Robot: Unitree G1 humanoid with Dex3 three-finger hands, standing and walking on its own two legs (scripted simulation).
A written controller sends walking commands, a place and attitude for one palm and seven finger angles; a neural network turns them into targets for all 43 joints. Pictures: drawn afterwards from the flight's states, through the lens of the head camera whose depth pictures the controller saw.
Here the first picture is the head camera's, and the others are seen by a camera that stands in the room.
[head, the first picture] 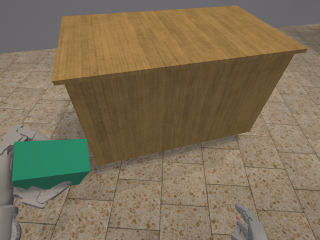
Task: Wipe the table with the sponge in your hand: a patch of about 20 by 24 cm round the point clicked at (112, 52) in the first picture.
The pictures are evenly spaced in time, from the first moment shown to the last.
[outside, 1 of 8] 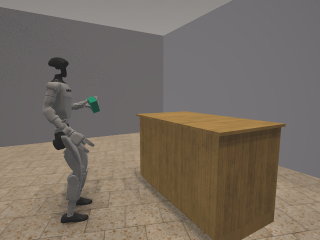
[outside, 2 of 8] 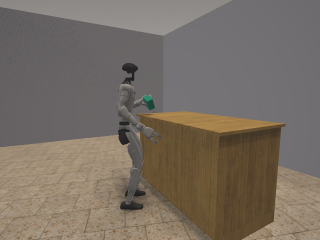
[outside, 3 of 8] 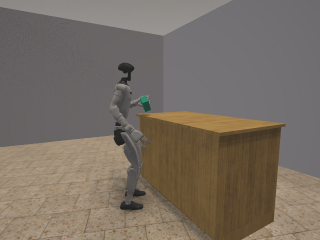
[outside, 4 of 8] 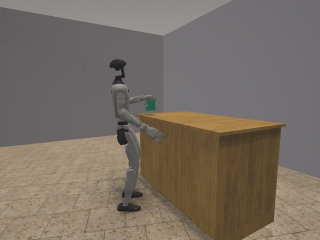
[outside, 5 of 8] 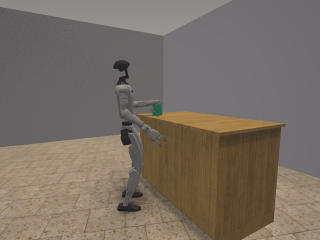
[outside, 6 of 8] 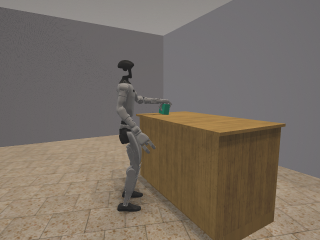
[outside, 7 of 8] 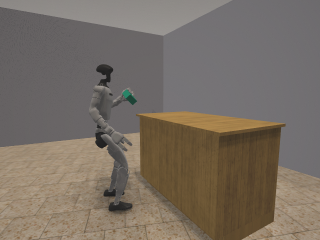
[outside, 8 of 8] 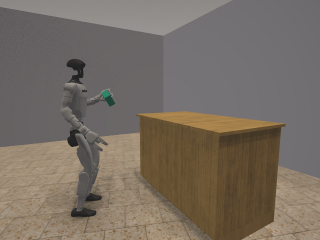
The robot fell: no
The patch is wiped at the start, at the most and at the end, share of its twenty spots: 0.00 1.00 1.00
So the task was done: yes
